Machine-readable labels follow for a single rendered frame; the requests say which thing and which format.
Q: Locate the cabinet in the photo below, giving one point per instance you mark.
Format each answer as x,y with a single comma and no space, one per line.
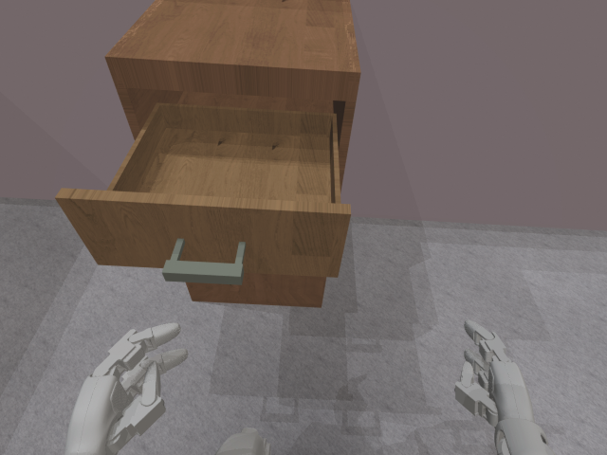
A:
292,55

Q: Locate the right robot forearm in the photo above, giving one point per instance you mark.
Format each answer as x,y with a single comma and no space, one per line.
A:
517,436

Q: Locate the handle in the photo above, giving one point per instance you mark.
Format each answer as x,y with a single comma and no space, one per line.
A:
203,272

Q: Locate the left robot hand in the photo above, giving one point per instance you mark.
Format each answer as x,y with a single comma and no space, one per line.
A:
94,428

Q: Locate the right robot hand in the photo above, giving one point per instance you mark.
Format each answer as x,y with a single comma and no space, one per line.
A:
500,380

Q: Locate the drawer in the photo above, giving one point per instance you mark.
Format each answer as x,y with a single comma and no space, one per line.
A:
216,176

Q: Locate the left robot thigh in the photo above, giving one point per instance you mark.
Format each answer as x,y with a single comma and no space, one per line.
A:
244,444

